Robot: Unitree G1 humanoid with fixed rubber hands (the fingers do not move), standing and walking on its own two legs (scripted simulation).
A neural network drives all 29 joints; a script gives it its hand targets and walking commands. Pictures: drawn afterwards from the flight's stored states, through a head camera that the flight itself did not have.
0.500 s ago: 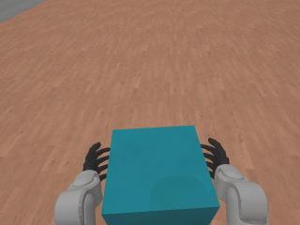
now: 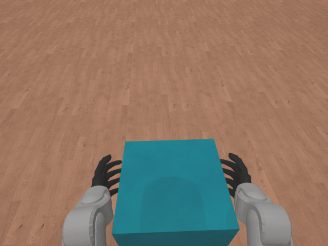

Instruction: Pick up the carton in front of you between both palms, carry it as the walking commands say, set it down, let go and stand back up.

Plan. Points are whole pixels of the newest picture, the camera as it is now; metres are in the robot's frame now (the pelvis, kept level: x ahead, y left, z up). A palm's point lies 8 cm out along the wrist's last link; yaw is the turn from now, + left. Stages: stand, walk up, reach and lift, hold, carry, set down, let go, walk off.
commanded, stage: carry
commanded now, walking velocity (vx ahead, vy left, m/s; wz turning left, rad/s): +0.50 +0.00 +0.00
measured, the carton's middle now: (171, 205) +0.23 -0.01 -0.01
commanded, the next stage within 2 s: none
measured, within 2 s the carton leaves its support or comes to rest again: neither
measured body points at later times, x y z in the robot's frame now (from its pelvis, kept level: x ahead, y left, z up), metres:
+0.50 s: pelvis +0.33 -0.05 +0.00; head +0.33 -0.06 +0.45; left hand +0.56 +0.12 +0.08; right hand +0.58 -0.18 +0.07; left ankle +0.33 +0.10 -0.68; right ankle +0.32 -0.13 -0.75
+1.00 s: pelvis +0.64 +0.02 +0.00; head +0.67 +0.05 +0.45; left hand +0.89 +0.17 +0.05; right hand +0.88 -0.13 +0.06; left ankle +0.65 +0.10 -0.75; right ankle +0.67 -0.11 -0.70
